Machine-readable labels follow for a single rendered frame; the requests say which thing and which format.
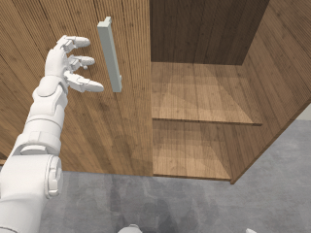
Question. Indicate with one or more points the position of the left robot upper arm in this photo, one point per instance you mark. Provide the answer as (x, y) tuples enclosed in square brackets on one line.
[(28, 183)]

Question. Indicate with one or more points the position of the handle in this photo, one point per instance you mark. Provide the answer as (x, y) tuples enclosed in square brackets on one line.
[(109, 51)]

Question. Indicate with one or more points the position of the left robot hand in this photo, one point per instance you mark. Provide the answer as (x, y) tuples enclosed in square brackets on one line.
[(58, 64)]

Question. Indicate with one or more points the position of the robot left forearm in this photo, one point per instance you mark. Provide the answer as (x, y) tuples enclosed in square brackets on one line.
[(43, 127)]

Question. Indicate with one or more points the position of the robot left shin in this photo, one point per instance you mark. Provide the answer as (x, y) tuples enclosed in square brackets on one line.
[(134, 225)]

